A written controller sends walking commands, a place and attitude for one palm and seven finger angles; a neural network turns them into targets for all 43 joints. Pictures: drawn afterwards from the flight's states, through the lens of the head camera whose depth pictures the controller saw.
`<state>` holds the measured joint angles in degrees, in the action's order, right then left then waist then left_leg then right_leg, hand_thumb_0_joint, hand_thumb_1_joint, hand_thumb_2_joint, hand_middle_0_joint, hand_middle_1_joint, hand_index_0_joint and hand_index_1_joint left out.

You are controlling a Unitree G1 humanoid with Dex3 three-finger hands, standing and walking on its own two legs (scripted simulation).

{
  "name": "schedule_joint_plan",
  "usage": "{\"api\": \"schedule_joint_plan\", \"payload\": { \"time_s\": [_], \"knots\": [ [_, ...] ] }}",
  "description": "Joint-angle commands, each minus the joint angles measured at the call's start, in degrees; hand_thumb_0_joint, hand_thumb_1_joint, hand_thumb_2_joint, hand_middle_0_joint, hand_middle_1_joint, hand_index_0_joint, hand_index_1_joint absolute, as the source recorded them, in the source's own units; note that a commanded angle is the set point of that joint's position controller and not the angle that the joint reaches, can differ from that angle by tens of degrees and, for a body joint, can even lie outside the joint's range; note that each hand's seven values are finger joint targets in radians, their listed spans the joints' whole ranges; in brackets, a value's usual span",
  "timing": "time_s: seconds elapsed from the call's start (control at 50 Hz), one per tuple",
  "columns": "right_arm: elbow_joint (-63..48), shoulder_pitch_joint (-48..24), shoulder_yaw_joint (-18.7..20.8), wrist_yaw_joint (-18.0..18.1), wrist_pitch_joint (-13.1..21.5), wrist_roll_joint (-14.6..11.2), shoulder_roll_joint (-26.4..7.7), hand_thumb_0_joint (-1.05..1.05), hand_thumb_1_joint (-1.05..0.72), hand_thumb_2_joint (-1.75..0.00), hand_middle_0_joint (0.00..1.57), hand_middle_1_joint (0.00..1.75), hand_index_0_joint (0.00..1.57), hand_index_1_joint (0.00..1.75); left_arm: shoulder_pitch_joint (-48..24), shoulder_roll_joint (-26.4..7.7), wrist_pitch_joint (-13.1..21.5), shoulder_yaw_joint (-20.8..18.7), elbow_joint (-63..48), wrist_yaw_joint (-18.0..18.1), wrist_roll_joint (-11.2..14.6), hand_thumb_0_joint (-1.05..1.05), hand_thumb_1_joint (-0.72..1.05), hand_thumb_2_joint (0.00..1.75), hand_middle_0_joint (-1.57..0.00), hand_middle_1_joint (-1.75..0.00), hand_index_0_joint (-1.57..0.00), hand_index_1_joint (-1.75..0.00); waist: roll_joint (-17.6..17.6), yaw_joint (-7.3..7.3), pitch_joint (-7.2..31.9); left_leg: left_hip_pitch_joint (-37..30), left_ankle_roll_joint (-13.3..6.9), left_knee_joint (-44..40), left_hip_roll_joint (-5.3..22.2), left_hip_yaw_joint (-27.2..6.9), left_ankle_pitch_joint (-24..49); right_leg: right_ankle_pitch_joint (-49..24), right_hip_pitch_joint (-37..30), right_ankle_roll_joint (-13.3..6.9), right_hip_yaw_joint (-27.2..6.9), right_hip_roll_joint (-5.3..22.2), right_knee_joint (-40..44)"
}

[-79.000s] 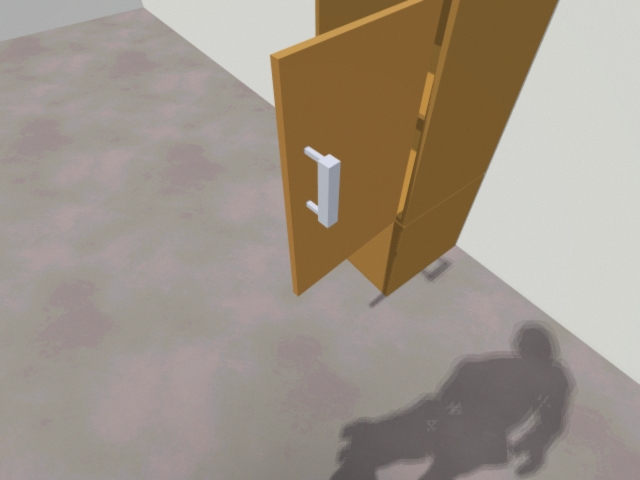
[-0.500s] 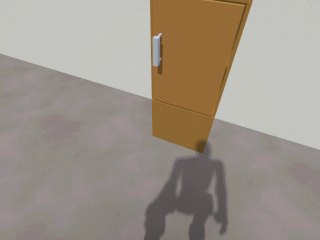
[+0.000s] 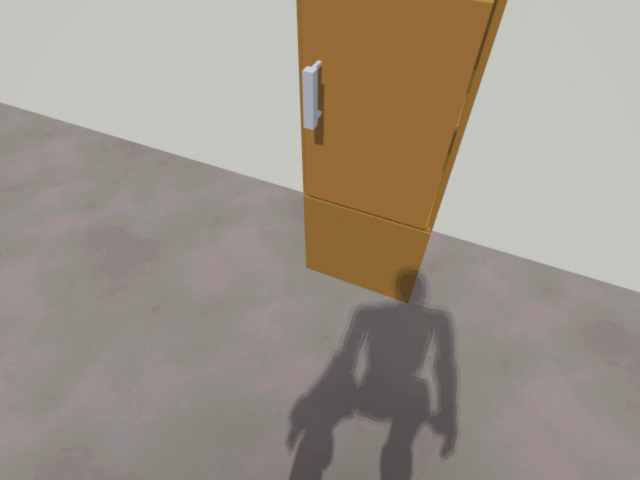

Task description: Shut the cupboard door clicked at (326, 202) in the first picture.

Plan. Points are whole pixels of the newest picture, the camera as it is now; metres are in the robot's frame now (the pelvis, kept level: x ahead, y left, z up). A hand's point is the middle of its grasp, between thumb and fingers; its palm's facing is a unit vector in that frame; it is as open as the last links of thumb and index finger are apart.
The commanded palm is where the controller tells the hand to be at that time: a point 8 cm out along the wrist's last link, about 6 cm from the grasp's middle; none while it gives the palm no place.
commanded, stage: look to check the result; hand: left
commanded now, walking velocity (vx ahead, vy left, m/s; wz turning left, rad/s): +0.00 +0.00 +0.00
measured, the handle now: (314, 95) +0.93 +0.06 +0.01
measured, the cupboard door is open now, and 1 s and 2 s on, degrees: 0 0 0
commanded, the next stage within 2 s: stand and wait in 0.12 s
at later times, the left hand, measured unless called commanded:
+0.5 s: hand out of the picture +0.01 +0.17 -0.17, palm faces +0.04 -0.98 -0.19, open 7.4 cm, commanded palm none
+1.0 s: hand out of the picture +0.03 +0.19 -0.17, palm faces +0.05 -0.97 -0.22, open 7.4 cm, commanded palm none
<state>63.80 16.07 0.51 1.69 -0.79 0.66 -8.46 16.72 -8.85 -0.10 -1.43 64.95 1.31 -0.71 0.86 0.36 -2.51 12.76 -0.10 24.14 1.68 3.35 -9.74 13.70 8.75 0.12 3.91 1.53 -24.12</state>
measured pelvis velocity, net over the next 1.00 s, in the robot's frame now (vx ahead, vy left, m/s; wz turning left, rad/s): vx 0.02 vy -0.01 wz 0.01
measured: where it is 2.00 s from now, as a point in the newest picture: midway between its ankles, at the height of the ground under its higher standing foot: outside the picture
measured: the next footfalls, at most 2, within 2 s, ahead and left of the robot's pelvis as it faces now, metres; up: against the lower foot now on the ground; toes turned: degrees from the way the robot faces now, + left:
none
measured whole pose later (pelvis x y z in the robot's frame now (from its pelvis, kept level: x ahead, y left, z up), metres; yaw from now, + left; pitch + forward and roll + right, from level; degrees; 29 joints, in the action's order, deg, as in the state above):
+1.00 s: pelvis +0.02 -0.01 +0.00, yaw +1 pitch -2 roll +0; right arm 64.5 13.1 0.4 1.8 -0.4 0.6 -11.5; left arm 14.3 -11.1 0.3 -1.5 65.1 0.8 -0.6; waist 0.3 0.1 -3.0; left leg 9.3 0.5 22.0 1.7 2.6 -10.6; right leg 14.2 4.4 -0.2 4.7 1.2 -20.7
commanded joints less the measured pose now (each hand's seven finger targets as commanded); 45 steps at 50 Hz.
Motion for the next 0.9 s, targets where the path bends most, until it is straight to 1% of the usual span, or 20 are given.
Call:
{"api": "schedule_joint_plan", "payload": {
  "time_s": [0.0,0.02,0.08,0.14,0.16,0.18,0.2,0.22,0.26,0.3,0.32,0.38,0.42,0.52,0.58,0.6,0.72,0.78,0.8,0.88],
  "knots": [
    [-1.31,3.24,0.89,0.23,0.76,0.21,-5.77,0.00,-0.90,-0.90,0.20,0.30,0.20,0.30,3.58,-6.06,0.81,-0.72,-1.16,0.54,-0.10,0.00,0.90,0.90,-0.20,-0.30,-0.20,-0.30,-1.08,-0.06,-2.38,-1.75,-1.08,-4.46,4.02,-4.55,1.32,-1.10,4.27,-2.16,-4.77,4.32,6.37],
    [-1.21,3.44,0.83,0.25,0.80,0.23,-5.87,0.00,-0.90,-0.90,0.20,0.30,0.20,0.30,3.58,-6.15,0.82,-0.74,-1.13,0.51,-0.06,0.00,0.90,0.90,-0.20,-0.30,-0.20,-0.30,-1.16,-0.03,-1.70,-1.73,-1.06,-4.58,4.06,-4.60,1.35,-1.29,3.64,-2.08,-4.78,4.26,6.27],
    [-1.30,2.89,0.87,0.29,0.82,0.10,-6.46,0.00,-0.90,-0.90,0.20,0.30,0.20,0.30,3.50,-6.57,0.83,-0.76,-1.13,0.52,-0.09,0.00,0.90,0.90,-0.20,-0.30,-0.20,-0.30,-0.29,-0.20,-2.16,-1.90,-1.11,-4.60,4.11,-4.80,1.97,-1.78,3.50,-2.15,-4.81,4.10,6.36],
    [-1.21,2.70,0.81,0.32,0.94,0.20,-6.25,0.00,-0.90,-0.90,0.20,0.30,0.20,0.30,3.49,-6.41,0.88,-0.72,-0.97,0.49,-0.05,0.00,0.90,0.90,-0.20,-0.30,-0.20,-0.30,-0.87,-0.16,-1.31,-2.36,-1.07,-4.58,4.14,-4.64,2.71,-2.86,2.59,-2.08,-4.73,4.32,6.26],
    [-1.08,2.49,0.81,0.34,0.98,0.19,-6.36,0.00,-0.90,-0.90,0.20,0.30,0.20,0.30,3.29,-6.47,0.90,-0.74,-0.91,0.47,-0.04,0.00,0.90,0.90,-0.20,-0.30,-0.20,-0.30,-0.17,-0.17,-1.33,-2.30,-1.08,-4.66,4.16,-4.62,2.87,-3.02,2.43,-2.11,-4.81,4.41,6.40],
    [-1.27,2.52,0.86,0.34,0.97,0.06,-6.79,0.00,-0.90,-0.90,0.20,0.30,0.20,0.30,3.38,-6.94,0.95,-0.84,-1.03,0.50,-0.07,0.00,0.90,0.90,-0.20,-0.30,-0.20,-0.30,-0.90,-0.25,-1.17,-2.45,-1.08,-4.37,4.22,-4.78,3.53,-3.36,2.17,-2.17,-4.61,4.25,6.39],
    [-1.23,2.16,0.86,0.34,1.01,0.12,-6.48,0.00,-0.90,-0.90,0.20,0.30,0.20,0.30,3.24,-6.64,0.92,-0.81,-1.05,0.50,-0.08,0.00,0.90,0.90,-0.20,-0.30,-0.20,-0.30,-0.25,-0.23,-1.70,-2.37,-1.12,-4.50,4.19,-4.76,3.67,-3.60,2.24,-2.14,-4.51,4.53,6.47],
    [-1.09,2.25,0.79,0.36,1.04,0.16,-6.50,0.00,-0.90,-0.90,0.20,0.30,0.20,0.30,3.22,-6.61,0.99,-0.76,-0.96,0.49,-0.04,0.00,0.90,0.90,-0.20,-0.30,-0.20,-0.30,-0.70,-0.18,-1.06,-2.61,-1.10,-4.50,4.24,-4.79,4.04,-3.99,1.83,-2.13,-4.65,4.44,6.42],
    [-1.18,2.04,0.84,0.42,1.15,0.17,-6.87,0.00,-0.90,-0.90,0.20,0.30,0.20,0.30,3.10,-6.67,1.04,-0.76,-0.92,0.48,-0.01,0.00,0.90,0.90,-0.20,-0.30,-0.20,-0.30,-0.13,-0.18,-0.48,-3.30,-1.11,-4.40,4.26,-4.81,4.93,-4.96,1.37,-2.10,-4.60,4.49,6.39],
    [-1.03,1.74,0.80,0.46,1.14,0.12,-6.83,0.00,-0.90,-0.90,0.20,0.30,0.20,0.30,2.84,-6.82,0.98,-0.80,-0.89,0.52,-0.06,0.00,0.90,0.90,-0.20,-0.30,-0.20,-0.30,0.01,-0.20,-1.62,-3.03,-1.12,-4.67,4.40,-4.85,5.03,-4.98,1.62,-2.09,-4.41,4.49,6.54],
    [-1.09,1.76,0.81,0.46,1.14,0.12,-6.90,0.00,-0.90,-0.90,0.20,0.30,0.20,0.30,2.92,-6.88,1.00,-0.79,-0.84,0.47,-0.04,0.00,0.90,0.90,-0.20,-0.30,-0.20,-0.30,0.05,-0.23,-1.39,-3.02,-1.08,-4.69,4.34,-4.81,4.99,-5.16,1.30,-2.07,-4.58,4.49,6.65],
    [-1.26,1.60,0.89,0.42,0.98,0.06,-7.55,0.00,-0.90,-0.90,0.20,0.30,0.20,0.30,2.84,-7.30,1.00,-0.83,-0.92,0.44,-0.09,0.00,0.90,0.90,-0.20,-0.30,-0.20,-0.30,-0.90,-0.25,-2.41,-2.82,-1.06,-4.83,4.23,-4.87,3.86,-3.91,1.84,-2.13,-4.45,4.47,7.19],
    [-1.12,1.41,0.82,0.44,1.01,0.14,-7.32,0.00,-0.90,-0.90,0.20,0.30,0.20,0.30,2.47,-7.14,0.97,-0.74,-0.86,0.40,-0.03,0.00,0.90,0.90,-0.20,-0.30,-0.20,-0.30,-0.35,-0.11,-2.72,-2.74,-1.01,-5.01,4.22,-4.85,3.66,-3.80,1.77,-2.10,-4.64,4.50,7.37],
    [-1.22,0.94,0.86,0.43,1.18,0.16,-7.96,0.00,-0.90,-0.90,0.20,0.30,0.20,0.30,2.26,-7.69,1.12,-0.85,-0.95,0.36,-0.02,0.00,0.90,0.90,-0.20,-0.30,-0.20,-0.30,-0.87,-0.21,-0.89,-3.78,-1.08,-4.87,4.40,-4.83,5.11,-5.49,0.57,-2.14,-4.65,4.62,7.17],
    [-1.44,0.73,0.95,0.45,1.25,0.04,-8.72,0.00,-0.90,-0.90,0.20,0.30,0.20,0.30,2.14,-8.37,1.21,-1.01,-1.14,0.33,-0.04,0.00,0.90,0.90,-0.20,-0.30,-0.20,-0.30,-0.54,-0.33,-0.69,-4.03,-1.08,-4.70,4.46,-4.82,6.17,-6.50,0.16,-2.19,-4.47,4.53,7.12],
    [-1.31,0.60,0.93,0.43,1.25,0.10,-8.43,0.00,-0.90,-0.90,0.20,0.30,0.20,0.30,1.95,-8.19,1.19,-0.95,-1.16,0.34,-0.02,0.00,0.90,0.90,-0.20,-0.30,-0.20,-0.30,-1.09,-0.25,-0.80,-3.90,-1.09,-4.80,4.51,-4.91,5.98,-6.44,0.06,-2.16,-4.36,4.71,7.13],
    [-1.16,0.24,0.93,0.41,1.24,0.16,-8.92,0.00,-0.90,-0.90,0.20,0.30,0.20,0.30,1.43,-8.59,1.17,-1.03,-1.19,0.28,-0.02,0.00,0.90,0.90,-0.20,-0.30,-0.20,-0.30,-0.74,-0.28,-1.52,-3.70,-1.05,-5.29,4.49,-4.90,5.66,-5.95,-0.16,-2.18,-4.36,4.71,7.46],
    [-1.43,-0.13,0.97,0.43,1.38,0.02,-9.68,0.00,-0.90,-0.90,0.20,0.30,0.20,0.30,1.54,-9.32,1.27,-1.18,-1.29,0.25,-0.04,0.00,0.90,0.90,-0.20,-0.30,-0.20,-0.30,-0.50,-0.50,-0.30,-4.44,-1.20,-4.98,4.51,-5.19,7.25,-7.46,-1.01,-2.30,-4.32,4.81,7.33],
    [-1.31,-0.54,0.95,0.42,1.32,0.09,-9.38,0.00,-0.90,-0.90,0.20,0.30,0.20,0.30,1.28,-9.22,1.24,-1.08,-1.14,0.24,-0.01,0.00,0.90,0.90,-0.20,-0.30,-0.20,-0.30,-0.53,-0.42,-1.15,-4.30,-1.12,-5.10,4.55,-5.04,6.76,-7.16,-0.55,-2.26,-4.13,4.97,7.52],
    [-1.49,-0.52,1.03,0.40,1.36,0.04,-10.25,0.00,-0.90,-0.90,0.20,0.30,0.20,0.30,1.05,-9.85,1.38,-1.21,-1.31,0.20,-0.04,0.00,0.90,0.90,-0.20,-0.30,-0.20,-0.30,-1.04,-0.41,0.05,-4.85,-1.12,-4.98,4.66,-5.11,7.55,-8.15,-1.35,-2.34,-4.12,4.97,7.54]
  ]
}}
